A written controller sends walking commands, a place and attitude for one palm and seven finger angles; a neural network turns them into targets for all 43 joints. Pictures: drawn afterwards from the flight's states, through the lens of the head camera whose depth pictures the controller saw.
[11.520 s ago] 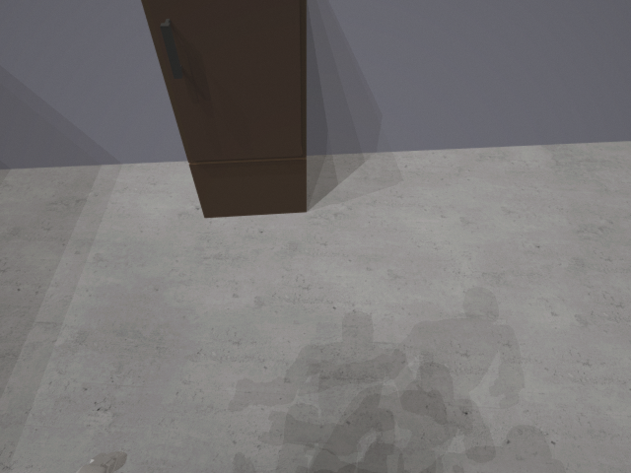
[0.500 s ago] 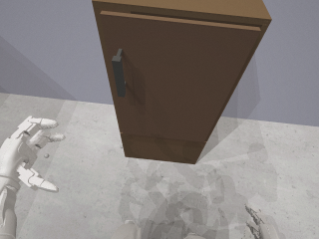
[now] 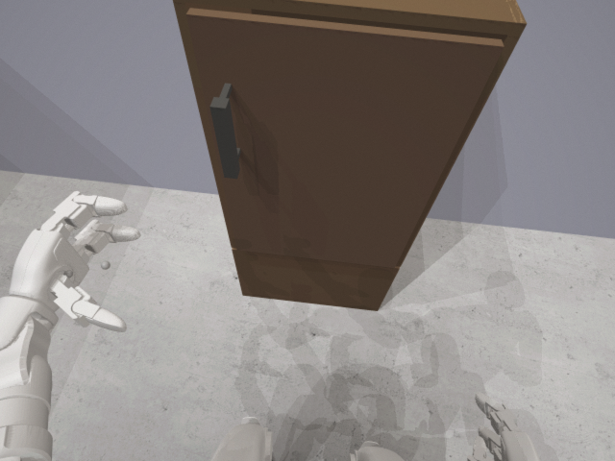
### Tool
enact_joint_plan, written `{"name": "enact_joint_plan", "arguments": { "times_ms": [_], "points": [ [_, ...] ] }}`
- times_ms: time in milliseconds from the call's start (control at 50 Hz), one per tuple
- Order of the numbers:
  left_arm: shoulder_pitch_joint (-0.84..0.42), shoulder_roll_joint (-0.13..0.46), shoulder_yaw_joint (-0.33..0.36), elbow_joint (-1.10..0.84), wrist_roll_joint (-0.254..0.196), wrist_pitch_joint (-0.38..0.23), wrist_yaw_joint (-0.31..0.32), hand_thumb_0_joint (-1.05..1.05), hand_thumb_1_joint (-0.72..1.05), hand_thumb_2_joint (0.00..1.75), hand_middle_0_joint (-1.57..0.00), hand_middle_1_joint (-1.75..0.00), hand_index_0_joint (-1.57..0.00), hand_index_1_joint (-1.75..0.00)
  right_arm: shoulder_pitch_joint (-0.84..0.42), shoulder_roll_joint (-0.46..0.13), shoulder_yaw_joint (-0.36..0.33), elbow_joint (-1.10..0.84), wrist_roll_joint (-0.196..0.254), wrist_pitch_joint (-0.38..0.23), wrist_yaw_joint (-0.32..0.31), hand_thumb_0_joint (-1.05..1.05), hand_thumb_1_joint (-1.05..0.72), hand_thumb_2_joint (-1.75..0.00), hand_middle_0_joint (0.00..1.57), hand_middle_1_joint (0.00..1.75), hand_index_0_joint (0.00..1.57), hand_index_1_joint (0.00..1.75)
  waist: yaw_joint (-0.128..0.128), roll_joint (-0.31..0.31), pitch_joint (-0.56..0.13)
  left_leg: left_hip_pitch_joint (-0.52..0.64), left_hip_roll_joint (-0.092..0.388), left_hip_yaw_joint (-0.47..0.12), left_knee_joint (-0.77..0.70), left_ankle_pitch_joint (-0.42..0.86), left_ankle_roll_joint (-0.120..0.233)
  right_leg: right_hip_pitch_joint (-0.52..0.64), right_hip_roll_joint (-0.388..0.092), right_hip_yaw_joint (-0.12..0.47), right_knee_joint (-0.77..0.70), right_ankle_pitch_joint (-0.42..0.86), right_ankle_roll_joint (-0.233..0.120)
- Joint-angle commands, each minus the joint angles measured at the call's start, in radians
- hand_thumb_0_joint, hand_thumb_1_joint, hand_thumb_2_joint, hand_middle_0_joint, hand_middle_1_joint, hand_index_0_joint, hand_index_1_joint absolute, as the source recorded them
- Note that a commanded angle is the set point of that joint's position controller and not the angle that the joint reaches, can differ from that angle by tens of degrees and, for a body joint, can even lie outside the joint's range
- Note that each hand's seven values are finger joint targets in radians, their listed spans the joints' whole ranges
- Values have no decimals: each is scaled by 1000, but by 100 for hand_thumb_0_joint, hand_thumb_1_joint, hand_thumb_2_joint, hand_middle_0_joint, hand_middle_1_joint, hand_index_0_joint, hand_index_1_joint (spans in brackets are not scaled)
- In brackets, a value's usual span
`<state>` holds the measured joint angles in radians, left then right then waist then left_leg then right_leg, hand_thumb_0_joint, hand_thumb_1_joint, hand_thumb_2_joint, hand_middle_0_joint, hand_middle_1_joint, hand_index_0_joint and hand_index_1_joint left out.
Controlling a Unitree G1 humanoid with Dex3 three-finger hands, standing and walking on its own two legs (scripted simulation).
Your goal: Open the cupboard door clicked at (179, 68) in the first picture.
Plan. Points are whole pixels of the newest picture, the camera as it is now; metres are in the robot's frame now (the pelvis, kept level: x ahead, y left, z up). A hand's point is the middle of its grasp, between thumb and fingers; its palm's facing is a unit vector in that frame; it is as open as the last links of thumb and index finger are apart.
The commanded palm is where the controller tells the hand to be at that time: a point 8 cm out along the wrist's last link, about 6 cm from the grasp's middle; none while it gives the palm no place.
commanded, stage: move the hooked fingers beside the handle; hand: left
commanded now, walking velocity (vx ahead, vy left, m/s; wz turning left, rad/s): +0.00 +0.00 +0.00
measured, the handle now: (229, 132) +0.59 +0.16 +0.05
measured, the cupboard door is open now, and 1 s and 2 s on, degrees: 0 0 0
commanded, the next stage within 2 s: none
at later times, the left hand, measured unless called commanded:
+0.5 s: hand (142, 212) +0.41 +0.25 +0.06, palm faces -0.09 -1.00 -0.01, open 14.0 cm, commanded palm +0.40 +0.30 +0.06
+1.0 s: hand (166, 170) +0.49 +0.24 +0.06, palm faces -0.08 -1.00 -0.01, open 14.0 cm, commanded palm +0.49 +0.28 +0.06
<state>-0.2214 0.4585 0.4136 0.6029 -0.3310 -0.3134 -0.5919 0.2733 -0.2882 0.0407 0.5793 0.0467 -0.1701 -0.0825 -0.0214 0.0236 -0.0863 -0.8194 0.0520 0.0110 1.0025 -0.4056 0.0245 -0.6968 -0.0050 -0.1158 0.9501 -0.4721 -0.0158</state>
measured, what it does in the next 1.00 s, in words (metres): stands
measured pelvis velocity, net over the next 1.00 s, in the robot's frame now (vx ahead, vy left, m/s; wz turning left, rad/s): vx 0.00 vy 0.01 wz -0.05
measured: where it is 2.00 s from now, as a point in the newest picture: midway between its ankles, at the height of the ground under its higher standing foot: outside the picture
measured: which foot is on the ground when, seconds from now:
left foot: down 0.00-1.00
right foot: down 0.00-1.00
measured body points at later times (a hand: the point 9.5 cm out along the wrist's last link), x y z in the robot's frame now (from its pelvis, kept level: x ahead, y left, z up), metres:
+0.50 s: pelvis +0.01 +0.01 +0.00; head +0.10 +0.02 +0.44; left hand +0.41 +0.30 +0.06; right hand +0.08 -0.27 -0.11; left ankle +0.05 +0.10 -0.68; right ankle +0.00 -0.12 -0.68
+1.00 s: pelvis +0.00 +0.01 -0.02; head +0.13 +0.04 +0.41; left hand +0.49 +0.29 +0.06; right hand +0.02 -0.27 -0.12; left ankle +0.05 +0.10 -0.68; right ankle +0.00 -0.12 -0.68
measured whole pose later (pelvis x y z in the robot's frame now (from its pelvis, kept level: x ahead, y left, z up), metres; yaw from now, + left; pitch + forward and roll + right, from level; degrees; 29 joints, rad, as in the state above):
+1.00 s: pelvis +0.00 +0.01 -0.02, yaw -3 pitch +21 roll -4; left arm -0.82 0.61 0.44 1.13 -0.15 -0.38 -0.46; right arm 0.36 -0.28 0.04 0.63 0.02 0.02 -0.04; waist -0.14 0.02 -0.10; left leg -1.03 0.07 0.03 1.10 -0.44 0.04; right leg -0.91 0.01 -0.09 1.03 -0.48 0.00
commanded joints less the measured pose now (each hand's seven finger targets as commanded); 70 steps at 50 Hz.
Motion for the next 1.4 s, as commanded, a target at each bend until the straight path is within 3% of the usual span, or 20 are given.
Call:
{"name": "enact_joint_plan", "arguments": {
  "times_ms": [0, 60, 180, 260, 340, 380, 500, 640, 680, 760, 880, 920, 980, 1040, 1080, 1100, 1140, 1260, 1300, 1380],
  "points": [
    [-280, 271, 69, -150, -18, -49, 21, 0, -50, 30, -30, -120, -30, -120, 36, -155, -68, -124, 2, -34, -6, 0, -90, -90, 20, 30, 20, 30, -18, 76, -317, 290, -37, -51, -149, 186, 8, 28, 36, 82, -141, 190, -9],
    [-295, 332, 124, -121, -10, -51, 44, 0, -50, 30, -30, -120, -30, -120, 49, -160, -69, -121, -3, -17, -1, 0, -90, -90, 20, 30, 20, 30, -3, 74, -333, 263, -38, -44, -141, 225, 8, 68, 35, 87, -128, 235, -13],
    [-340, 340, 131, -49, 2, -68, 50, 0, -50, 30, -30, -120, -30, -120, 73, -159, -73, -121, -3, 17, 8, 0, -90, -90, 20, 30, 20, 30, -21, 46, -335, 235, -36, -27, -128, 235, 12, 74, 39, 99, -127, 271, -3],
    [-478, 325, 90, 2, 12, -90, 36, 0, -50, 30, -30, -120, -30, -120, 96, -164, -76, -94, -4, 30, 4, 0, -90, -90, 20, 30, 20, 30, -53, 47, -323, 229, -32, -33, -107, 229, 16, 26, 42, 100, -118, 263, -6],
    [-550, 316, 60, 8, 34, -106, 37, 0, -50, 30, -30, -120, -30, -120, 115, -166, -84, -74, -5, 41, 6, 0, -90, -90, 20, 30, 20, 30, -58, 130, -383, 327, -24, -54, -109, 265, 8, -47, 41, 81, -106, 246, -12],
    [-591, 318, 59, 34, 41, -104, 47, 0, -50, 30, -30, -120, -30, -120, 128, -171, -83, -63, -8, 49, 7, 0, -90, -90, 20, 30, 20, 30, -66, 94, -396, 342, -17, -70, -107, 291, 8, -66, 44, 73, -98, 251, -12],
    [-638, 363, 91, 105, 75, -97, 94, 0, -50, 30, -30, -120, -30, -120, 143, -171, -81, -65, -14, 81, 16, 0, -90, -90, 20, 30, 20, 30, -53, 101, -408, 307, -21, -61, -102, 298, 6, -44, 41, 75, -88, 267, -10],
    [-746, 357, 68, 180, 104, -127, 104, 0, -50, 30, -30, -120, -30, -120, 169, -171, -81, -55, -20, 117, 25, 0, -90, -90, 20, 30, 20, 30, -78, 120, -431, 331, -14, -66, -80, 317, 5, -92, 48, 73, -77, 269, -10],
    [-762, 388, 90, 227, 106, -127, 102, 0, -50, 30, -30, -120, -30, -120, 182, -179, -79, -48, -20, 130, 24, 0, -90, -90, 20, 30, 20, 30, -84, 81, -430, 307, -11, -66, -73, 313, 8, -92, 52, 75, -73, 270, -8],
    [-889, 387, 58, 297, 122, -119, 104, 0, -50, 30, -30, -120, -30, -120, 190, -182, -74, -33, -21, 146, 20, 0, -90, -90, 20, 30, 20, 30, -116, 95, -377, 252, -12, -66, -57, 242, 14, -148, 50, 78, -72, 215, -9],
    [-1018, 455, 80, 293, 148, -144, 124, 0, -50, 30, -30, -120, -30, -120, 226, -190, -71, -10, -31, 160, 20, 0, -90, -90, 20, 30, 20, 30, -124, 162, -488, 315, -3, -92, -30, 306, 6, -191, 53, 75, -40, 223, -12],
    [-1021, 418, 54, 301, 157, -139, 130, 0, -50, 30, -30, -120, -30, -120, 234, -185, -74, -3, -34, 167, 25, 0, -90, -90, 20, 30, 20, 30, -127, 197, -506, 362, 1, -101, -28, 337, 0, -224, 54, 67, -38, 226, -13],
    [-1057, 407, 38, 379, 168, -106, 143, 0, -50, 30, -30, -120, -30, -120, 253, -192, -69, 4, -34, 180, 27, 0, -90, -90, 20, 30, 20, 30, -155, 139, -462, 317, 5, -107, -24, 311, 6, -251, 58, 62, -40, 211, -7],
    [-1088, 472, 74, 386, 189, -94, 166, 0, -50, 30, -30, -120, -30, -120, 270, -195, -68, 2, -39, 190, 27, 0, -90, -90, 20, 30, 20, 30, -150, 154, -477, 290, 4, -101, -14, 319, 7, -235, 58, 66, -34, 222, -7],
    [-1101, 506, 98, 342, 205, -113, 180, 0, -50, 30, -30, -120, -30, -120, 286, -195, -68, -5, -46, 198, 32, 0, -90, -90, 20, 30, 20, 30, -136, 198, -553, 348, 6, -108, -8, 387, 0, -230, 61, 64, -21, 250, -11],
    [-1122, 458, 61, 339, 203, -116, 183, 0, -50, 30, -30, -120, -30, -120, 280, -187, -68, -3, -47, 199, 36, 0, -90, -90, 20, 30, 20, 30, -152, 209, -543, 359, 8, -109, -5, 387, 0, -250, 62, 64, -26, 250, -9],
    [-1107, 466, 78, 395, 205, -107, 192, 0, -50, 30, -30, -120, -30, -120, 292, -190, -67, 2, -47, 207, 41, 0, -90, -90, 20, 30, 20, 30, -157, 162, -511, 320, 7, -106, -2, 370, 3, -237, 66, 62, -32, 249, -7],
    [-1215, 546, 90, 442, 236, -90, 201, 0, -50, 30, -30, -120, -30, -120, 320, -198, -53, -2, -51, 222, 36, 0, -90, -90, 20, 30, 20, 30, -192, 177, -483, 242, 6, -94, 20, 337, 15, -250, 69, 71, -23, 248, -5],
    [-1222, 558, 99, 418, 243, -102, 200, 0, -50, 30, -30, -120, -30, -120, 333, -198, -56, 0, -56, 227, 41, 0, -90, -90, 20, 30, 20, 30, -187, 218, -561, 302, 11, -103, 29, 399, 8, -255, 71, 69, -14, 278, -6],
    [-1121, 545, 103, 470, 236, -77, 176, 0, -50, 30, -30, -120, -30, -120, 342, -202, -56, -8, -55, 241, 46, 0, -90, -90, 20, 30, 20, 30, -173, 182, -540, 279, 11, -96, 24, 422, 9, -232, 74, 64, -15, 307, -4]
  ]
}}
